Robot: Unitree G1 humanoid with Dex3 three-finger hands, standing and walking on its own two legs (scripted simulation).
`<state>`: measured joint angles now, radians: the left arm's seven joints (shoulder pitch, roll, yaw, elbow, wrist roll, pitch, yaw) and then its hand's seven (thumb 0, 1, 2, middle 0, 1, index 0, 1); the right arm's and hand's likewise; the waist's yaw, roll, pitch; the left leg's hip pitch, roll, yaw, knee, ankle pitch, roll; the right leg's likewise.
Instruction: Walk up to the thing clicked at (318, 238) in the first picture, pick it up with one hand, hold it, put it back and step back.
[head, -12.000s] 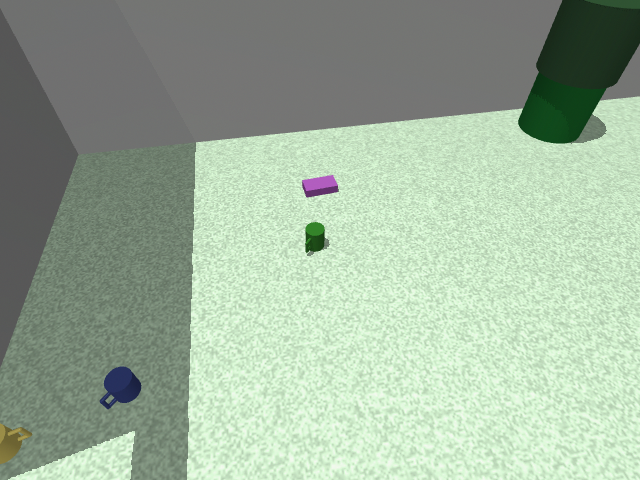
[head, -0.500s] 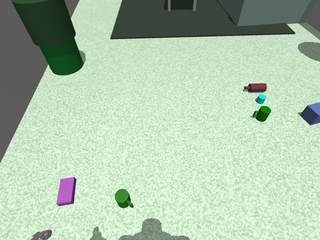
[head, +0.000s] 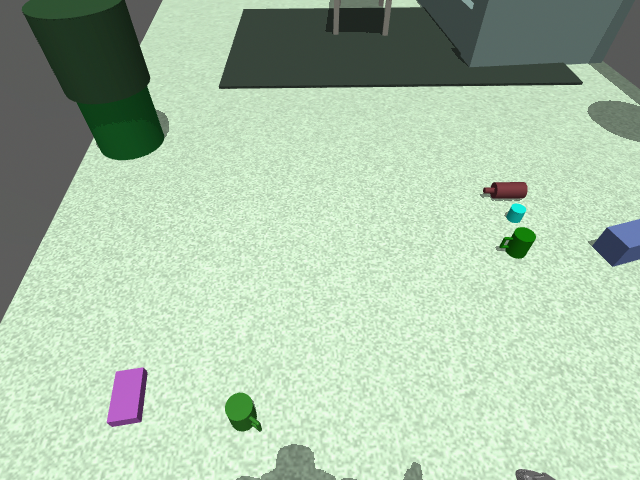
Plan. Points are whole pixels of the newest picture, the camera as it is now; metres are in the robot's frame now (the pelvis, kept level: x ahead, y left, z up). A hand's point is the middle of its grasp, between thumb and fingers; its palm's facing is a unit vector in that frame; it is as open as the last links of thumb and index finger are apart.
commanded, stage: stand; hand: left
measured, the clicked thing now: (245, 415) +0.44 +0.24 -0.73
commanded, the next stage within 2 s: none
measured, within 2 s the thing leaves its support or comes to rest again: neither
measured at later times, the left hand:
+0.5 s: hand out of the picture +0.08 +0.24 -0.15, palm faces -0.04 -0.94 -0.35, open 7.4 cm
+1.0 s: hand out of the picture +0.09 +0.25 -0.15, palm faces -0.02 -0.94 -0.35, open 7.4 cm
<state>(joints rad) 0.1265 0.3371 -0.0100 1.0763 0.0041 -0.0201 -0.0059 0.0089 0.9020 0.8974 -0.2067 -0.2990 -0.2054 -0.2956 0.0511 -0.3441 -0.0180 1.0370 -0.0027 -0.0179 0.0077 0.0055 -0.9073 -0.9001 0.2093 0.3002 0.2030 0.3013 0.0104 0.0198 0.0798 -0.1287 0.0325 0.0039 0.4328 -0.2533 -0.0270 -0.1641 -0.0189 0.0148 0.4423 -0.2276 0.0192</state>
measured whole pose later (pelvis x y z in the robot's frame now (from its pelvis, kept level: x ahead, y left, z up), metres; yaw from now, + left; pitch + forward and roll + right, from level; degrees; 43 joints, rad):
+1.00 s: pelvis +0.01 -0.01 +0.01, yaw +0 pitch -1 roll +0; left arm 0.09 0.35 0.00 1.15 0.01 -0.02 0.00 0.01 0.90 0.90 -0.21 -0.30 -0.20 -0.30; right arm 0.07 -0.35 -0.01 1.15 -0.01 -0.02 0.01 0.01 -0.91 -0.90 0.21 0.30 0.20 0.30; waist 0.00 0.01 0.05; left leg -0.09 0.05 0.00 0.31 -0.19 -0.04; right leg -0.14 -0.01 0.01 0.33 -0.18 0.01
